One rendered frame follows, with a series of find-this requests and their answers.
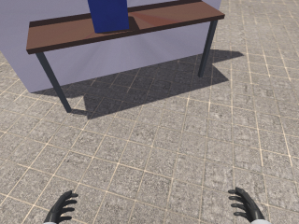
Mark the left robot hand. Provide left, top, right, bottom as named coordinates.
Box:
left=43, top=190, right=78, bottom=224

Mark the table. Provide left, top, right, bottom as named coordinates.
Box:
left=26, top=0, right=225, bottom=113

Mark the carton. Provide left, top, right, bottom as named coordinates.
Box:
left=87, top=0, right=130, bottom=34

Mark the right robot hand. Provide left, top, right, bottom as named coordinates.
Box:
left=228, top=187, right=265, bottom=223

